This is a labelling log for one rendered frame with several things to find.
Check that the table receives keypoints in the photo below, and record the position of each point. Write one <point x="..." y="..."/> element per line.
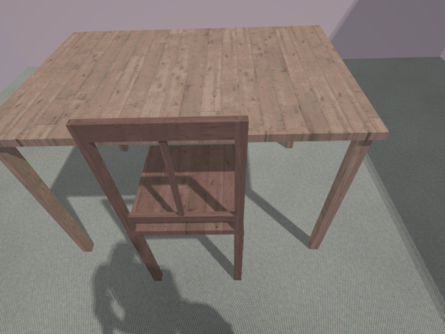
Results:
<point x="289" y="80"/>

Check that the chair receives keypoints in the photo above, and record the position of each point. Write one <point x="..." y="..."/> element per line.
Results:
<point x="184" y="189"/>

